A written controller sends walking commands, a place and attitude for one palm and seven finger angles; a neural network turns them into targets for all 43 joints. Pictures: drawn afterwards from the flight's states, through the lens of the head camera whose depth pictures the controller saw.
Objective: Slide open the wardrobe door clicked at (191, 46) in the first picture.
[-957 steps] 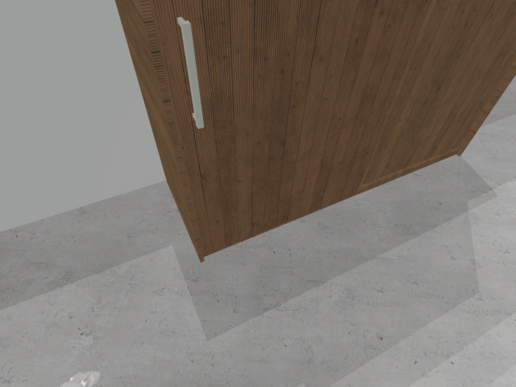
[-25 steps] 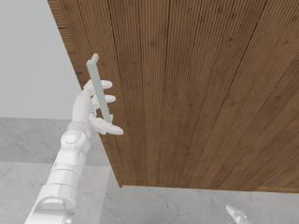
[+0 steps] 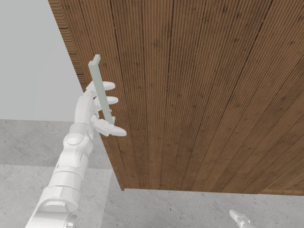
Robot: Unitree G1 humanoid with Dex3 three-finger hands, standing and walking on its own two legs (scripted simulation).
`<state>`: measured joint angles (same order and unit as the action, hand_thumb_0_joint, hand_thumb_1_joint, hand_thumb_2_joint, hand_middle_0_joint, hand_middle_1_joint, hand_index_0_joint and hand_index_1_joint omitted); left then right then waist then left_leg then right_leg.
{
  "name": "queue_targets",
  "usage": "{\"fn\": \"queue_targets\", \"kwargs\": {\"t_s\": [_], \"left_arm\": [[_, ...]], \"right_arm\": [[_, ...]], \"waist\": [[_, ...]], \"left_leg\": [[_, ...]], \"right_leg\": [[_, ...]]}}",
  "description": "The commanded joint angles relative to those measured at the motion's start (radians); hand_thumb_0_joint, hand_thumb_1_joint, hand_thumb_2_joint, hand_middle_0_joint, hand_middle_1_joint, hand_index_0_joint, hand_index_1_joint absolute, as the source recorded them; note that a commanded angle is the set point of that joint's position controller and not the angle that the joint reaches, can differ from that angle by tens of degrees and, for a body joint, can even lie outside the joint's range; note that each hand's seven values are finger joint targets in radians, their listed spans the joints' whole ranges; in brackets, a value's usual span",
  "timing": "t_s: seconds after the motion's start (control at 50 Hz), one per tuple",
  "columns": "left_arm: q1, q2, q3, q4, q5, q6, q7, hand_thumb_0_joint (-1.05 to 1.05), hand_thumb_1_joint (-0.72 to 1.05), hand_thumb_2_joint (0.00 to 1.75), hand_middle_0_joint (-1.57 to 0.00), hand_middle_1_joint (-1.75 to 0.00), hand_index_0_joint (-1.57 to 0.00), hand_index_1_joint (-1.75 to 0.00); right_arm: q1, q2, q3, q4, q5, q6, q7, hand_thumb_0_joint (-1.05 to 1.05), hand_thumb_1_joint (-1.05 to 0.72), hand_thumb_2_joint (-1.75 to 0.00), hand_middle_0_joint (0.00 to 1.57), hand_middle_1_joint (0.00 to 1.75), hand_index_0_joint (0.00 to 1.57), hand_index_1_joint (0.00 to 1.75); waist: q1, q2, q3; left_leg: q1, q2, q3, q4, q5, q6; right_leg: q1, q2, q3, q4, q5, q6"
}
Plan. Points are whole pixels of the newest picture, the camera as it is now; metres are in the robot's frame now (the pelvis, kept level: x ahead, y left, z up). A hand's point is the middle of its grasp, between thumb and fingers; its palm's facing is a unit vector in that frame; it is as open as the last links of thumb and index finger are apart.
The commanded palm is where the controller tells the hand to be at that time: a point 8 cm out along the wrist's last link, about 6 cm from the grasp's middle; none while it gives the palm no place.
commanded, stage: grip the handle and tug to test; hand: left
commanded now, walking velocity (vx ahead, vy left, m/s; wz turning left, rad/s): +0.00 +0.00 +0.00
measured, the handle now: (105, 98) +0.44 +0.15 +0.11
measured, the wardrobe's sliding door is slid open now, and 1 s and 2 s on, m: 0.00 0.00 0.00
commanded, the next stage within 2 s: tug the door sideways, standing still in 1.38 s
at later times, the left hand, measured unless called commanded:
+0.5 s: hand (109, 109) +0.39 +0.13 +0.11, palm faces -0.02 -1.00 +0.00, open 7.8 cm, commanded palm +0.37 +0.18 +0.12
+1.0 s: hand (109, 109) +0.39 +0.13 +0.11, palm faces -0.02 -1.00 +0.00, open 5.2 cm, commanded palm +0.36 +0.18 +0.12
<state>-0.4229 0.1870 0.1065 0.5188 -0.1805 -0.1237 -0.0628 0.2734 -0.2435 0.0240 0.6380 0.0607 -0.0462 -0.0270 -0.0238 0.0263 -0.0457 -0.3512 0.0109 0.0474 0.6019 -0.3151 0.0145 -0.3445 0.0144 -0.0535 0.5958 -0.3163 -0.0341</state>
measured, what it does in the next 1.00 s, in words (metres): stands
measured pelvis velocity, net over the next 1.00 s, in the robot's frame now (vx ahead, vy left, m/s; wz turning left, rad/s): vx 0.00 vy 0.00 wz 0.00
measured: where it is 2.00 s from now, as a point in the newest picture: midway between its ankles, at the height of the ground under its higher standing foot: outside the picture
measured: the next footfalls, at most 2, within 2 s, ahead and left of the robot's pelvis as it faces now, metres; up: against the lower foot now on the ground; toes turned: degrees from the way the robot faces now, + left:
none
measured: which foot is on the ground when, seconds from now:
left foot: down 0.00-1.00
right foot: down 0.00-1.00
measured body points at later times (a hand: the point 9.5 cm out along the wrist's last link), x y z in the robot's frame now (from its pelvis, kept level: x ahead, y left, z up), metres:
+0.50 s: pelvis +0.00 +0.00 +0.00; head +0.02 -0.01 +0.45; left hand +0.39 +0.19 +0.12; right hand +0.12 -0.25 -0.11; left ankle +0.00 +0.11 -0.73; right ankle -0.01 -0.10 -0.73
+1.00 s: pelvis +0.00 +0.00 +0.00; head +0.02 -0.01 +0.45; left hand +0.39 +0.19 +0.12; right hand +0.13 -0.24 -0.11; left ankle +0.00 +0.11 -0.73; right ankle -0.01 -0.10 -0.73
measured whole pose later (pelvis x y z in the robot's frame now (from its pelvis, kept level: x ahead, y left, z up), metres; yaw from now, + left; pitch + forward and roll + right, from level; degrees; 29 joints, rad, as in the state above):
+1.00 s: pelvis +0.00 +0.00 +0.00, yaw +0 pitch +4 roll +0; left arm -0.43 0.19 0.11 0.52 -0.18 -0.12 -0.08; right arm 0.27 -0.24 0.02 0.63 0.06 -0.03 -0.03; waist -0.02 0.02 -0.05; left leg -0.35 0.01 0.04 0.60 -0.32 0.01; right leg -0.34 0.02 -0.06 0.59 -0.32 -0.04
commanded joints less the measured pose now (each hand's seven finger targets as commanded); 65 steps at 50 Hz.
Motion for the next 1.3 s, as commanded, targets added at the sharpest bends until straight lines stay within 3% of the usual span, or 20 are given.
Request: {"fn": "queue_targets", "kwargs": {"t_s": [0.0, 0.08, 0.18, 0.24, 0.28, 0.34, 0.4, 0.44, 0.48, 0.54, 0.62, 0.66, 0.74, 0.8, 0.9, 1.02, 1.06, 1.12, 1.14, 1.28], "left_arm": [[-0.45, 0.111, 0.009, -0.229, 0.006, -0.077, 0.007, 0.0, -0.36, 0.36, -0.32, -1.22, -0.32, -1.22], [-0.437, 0.145, 0.043, -0.17, 0.0, -0.076, 0.003, 0.0, -0.17, 0.44, -0.33, -1.25, -0.33, -1.25], [-0.473, 0.158, 0.049, -0.142, -0.001, -0.078, -0.008, 0.0, 0.06, 0.54, -0.36, -1.28, -0.36, -1.28], [-0.463, 0.159, 0.056, -0.106, -0.004, -0.078, -0.012, 0.0, 0.2, 0.6, -0.38, -1.3, -0.38, -1.3], [-0.489, 0.147, 0.041, -0.133, -0.007, -0.082, -0.018, 0.0, 0.29, 0.64, -0.38, -1.31, -0.38, -1.31], [-0.42, 0.177, 0.078, -0.125, -0.012, -0.083, -0.022, 0.0, 0.43, 0.7, -0.4, -1.33, -0.4, -1.33], [-0.471, 0.132, 0.025, -0.178, -0.009, -0.093, -0.026, 0.0, 0.57, 0.76, -0.42, -1.35, -0.42, -1.35], [-0.449, 0.141, 0.035, -0.186, -0.011, -0.098, -0.019, 0.0, 0.67, 0.8, -0.43, -1.37, -0.43, -1.37], [-0.432, 0.12, 0.027, -0.215, -0.012, -0.099, -0.013, 0.0, 0.76, 0.84, -0.44, -1.38, -0.44, -1.38], [-0.406, 0.168, 0.066, -0.191, -0.004, -0.092, 0.002, 0.0, 0.9, 0.9, -0.45, -1.4, -0.45, -1.4], [-0.377, 0.132, 0.036, -0.258, -0.003, -0.096, -0.007, 0.0, 0.9, 0.9, -0.45, -1.4, -0.45, -1.4], [-0.375, 0.117, 0.023, -0.238, -0.003, -0.087, -0.007, 0.0, 0.9, 0.9, -0.45, -1.4, -0.45, -1.4], [-0.353, 0.176, 0.075, -0.219, -0.006, -0.072, -0.006, 0.0, 0.9, 0.9, -0.45, -1.4, -0.45, -1.4], [-0.373, 0.153, 0.056, -0.233, -0.007, -0.068, -0.012, 0.0, 0.9, 0.9, -0.45, -1.4, -0.45, -1.4], [-0.431, 0.127, 0.025, -0.22, -0.002, -0.06, -0.007, 0.0, 0.9, 0.9, -0.45, -1.4, -0.45, -1.4], [-0.389, 0.115, 0.021, -0.214, -0.001, -0.055, -0.008, 0.0, 0.9, 0.9, -0.45, -1.4, -0.45, -1.4], [-0.361, 0.148, 0.052, -0.219, 0.001, -0.057, -0.006, 0.0, 0.9, 0.9, -0.45, -1.4, -0.45, -1.4], [-0.309, 0.101, 0.017, -0.273, -0.005, -0.056, -0.014, 0.0, 0.9, 0.9, -0.45, -1.4, -0.45, -1.4], [-0.272, 0.114, 0.027, -0.266, -0.004, -0.054, -0.013, 0.0, 0.9, 0.9, -0.45, -1.4, -0.45, -1.4], [-0.105, 0.101, 0.026, -0.426, -0.009, -0.045, -0.018, 0.0, 0.9, 0.9, -0.45, -1.4, -0.45, -1.4]], "right_arm": [[-0.05, -0.117, -0.044, -0.129, 0.004, -0.046, -0.012, 0.0, -0.9, -0.9, 0.2, 0.3, 0.2, 0.3], [-0.043, -0.123, -0.041, -0.125, 0.002, -0.039, -0.013, 0.0, -0.9, -0.9, 0.2, 0.3, 0.2, 0.3], [-0.04, -0.123, -0.04, -0.124, 0.004, -0.035, -0.016, 0.0, -0.9, -0.9, 0.2, 0.3, 0.2, 0.3], [-0.032, -0.126, -0.042, -0.121, 0.003, -0.032, -0.015, 0.0, -0.9, -0.9, 0.2, 0.3, 0.2, 0.3], [-0.031, -0.123, -0.042, -0.124, 0.004, -0.034, -0.014, 0.0, -0.9, -0.9, 0.2, 0.3, 0.2, 0.3], [-0.026, -0.13, -0.046, -0.127, 0.002, -0.033, -0.012, 0.0, -0.9, -0.9, 0.2, 0.3, 0.2, 0.3], [-0.035, -0.12, -0.044, -0.132, 0.006, -0.035, -0.009, 0.0, -0.9, -0.9, 0.2, 0.3, 0.2, 0.3], [-0.031, -0.124, -0.047, -0.133, 0.004, -0.037, -0.009, 0.0, -0.9, -0.9, 0.2, 0.3, 0.2, 0.3], [-0.036, -0.12, -0.046, -0.139, 0.003, -0.041, -0.007, 0.0, -0.9, -0.9, 0.2, 0.3, 0.2, 0.3], [-0.033, -0.126, -0.046, -0.131, 0.0, -0.038, -0.008, 0.0, -0.9, -0.9, 0.2, 0.3, 0.2, 0.3], [-0.047, -0.116, -0.045, -0.145, 0.003, -0.043, -0.004, 0.0, -0.9, -0.9, 0.2, 0.3, 0.2, 0.3], [-0.043, -0.117, -0.045, -0.14, 0.004, -0.042, -0.005, 0.0, -0.9, -0.9, 0.2, 0.3, 0.2, 0.3], [-0.043, -0.127, -0.046, -0.139, 0.0, -0.037, -0.01, 0.0, -0.9, -0.9, 0.2, 0.3, 0.2, 0.3], [-0.051, -0.118, -0.044, -0.142, 0.004, -0.035, -0.012, 0.0, -0.9, -0.9, 0.2, 0.3, 0.2, 0.3], [-0.044, -0.119, -0.043, -0.136, 0.004, -0.033, -0.013, 0.0, -0.9, -0.9, 0.2, 0.3, 0.2, 0.3], [-0.046, -0.119, -0.042, -0.139, 0.003, -0.032, -0.009, 0.0, -0.9, -0.9, 0.2, 0.3, 0.2, 0.3], [-0.044, -0.122, -0.045, -0.143, 0.001, -0.028, -0.01, 0.0, -0.9, -0.9, 0.2, 0.3, 0.2, 0.3], [-0.056, -0.113, -0.044, -0.159, 0.003, -0.033, -0.004, 0.0, -0.9, -0.9, 0.2, 0.3, 0.2, 0.3], [-0.055, -0.118, -0.045, -0.16, 0.002, -0.031, -0.002, 0.0, -0.9, -0.9, 0.2, 0.3, 0.2, 0.3], [-0.077, -0.109, -0.047, -0.201, 0.0, -0.039, 0.008, 0.0, -0.9, -0.9, 0.2, 0.3, 0.2, 0.3]], "waist": [[-0.021, -0.021, -0.271], [-0.02, -0.069, -0.259], [-0.024, -0.035, -0.257], [-0.025, -0.06, -0.255], [-0.027, -0.036, -0.278], [-0.011, -0.071, -0.293], [-0.022, -0.012, -0.288], [-0.017, -0.041, -0.29], [-0.012, -0.024, -0.307], [-0.008, -0.068, -0.272], [-0.002, -0.002, -0.303], [-0.013, -0.029, -0.268], [-0.003, -0.073, -0.257], [-0.006, -0.027, -0.271], [-0.026, -0.043, -0.261], [-0.016, -0.046, -0.275], [-0.006, -0.052, -0.285], [0.004, -0.01, -0.297], [0.01, -0.042, -0.288], [0.035, -0.03, -0.309]], "left_leg": [[0.153, -0.007, -0.039, -0.055, 0.235, 0.018], [0.119, -0.009, -0.034, -0.055, 0.22, 0.022], [0.111, -0.013, -0.032, -0.051, 0.197, 0.023], [0.103, -0.012, -0.035, -0.048, 0.196, 0.024], [0.116, -0.014, -0.035, -0.049, 0.207, 0.023], [0.102, -0.013, -0.032, -0.044, 0.228, 0.026], [0.13, -0.013, -0.036, -0.047, 0.235, 0.021], [0.138, -0.007, -0.042, -0.046, 0.256, 0.021], [0.151, -0.008, -0.038, -0.049, 0.263, 0.02], [0.115, -0.008, -0.033, -0.052, 0.242, 0.023], [0.147, -0.009, -0.025, -0.052, 0.275, 0.02], [0.143, -0.006, -0.029, -0.052, 0.272, 0.021], [0.112, -0.008, -0.027, -0.057, 0.246, 0.023], [0.131, -0.011, -0.026, -0.057, 0.251, 0.021], [0.137, -0.01, -0.035, -0.055, 0.242, 0.021], [0.138, -0.011, -0.037, -0.05, 0.253, 0.02], [0.138, -0.01, -0.035, -0.05, 0.273, 0.022], [0.157, -0.01, -0.03, -0.048, 0.301, 0.019], [0.145, -0.007, -0.034, -0.049, 0.31, 0.019], [0.168, -0.004, -0.019, -0.056, 0.393, 0.017]], "right_leg": [[0.051, 0.0, 0.029, -0.076, 0.301, 0.014], [0.066, -0.002, 0.036, -0.082, 0.311, 0.02], [0.059, -0.004, 0.042, -0.086, 0.289, 0.019], [0.058, -0.004, 0.037, -0.086, 0.284, 0.02], [0.06, -0.003, 0.039, -0.08, 0.299, 0.019], [0.093, -0.004, 0.041, -0.078, 0.329, 0.02], [0.064, -0.001, 0.035, -0.072, 0.323, 0.014], [0.073, -0.001, 0.028, -0.07, 0.329, 0.013], [0.073, 0.003, 0.029, -0.067, 0.339, 0.014], [0.091, -0.003, 0.035, -0.077, 0.332, 0.018], [0.096, -0.001, 0.036, -0.07, 0.368, 0.014], [0.08, 0.002, 0.032, -0.076, 0.362, 0.016], [0.103, -0.002, 0.036, -0.083, 0.345, 0.019], [0.093, -0.002, 0.037, -0.081, 0.35, 0.017], [0.066, 0.0, 0.031, -0.082, 0.325, 0.018], [0.074, 0.0, 0.029, -0.077, 0.339, 0.016], [0.089, 0.0, 0.03, -0.073, 0.356, 0.016], [0.097, 0.0, 0.027, -0.069, 0.386, 0.013], [0.112, -0.001, 0.023, -0.067, 0.391, 0.012], [0.164, 0.0, 0.024, -0.058, 0.486, 0.013]]}}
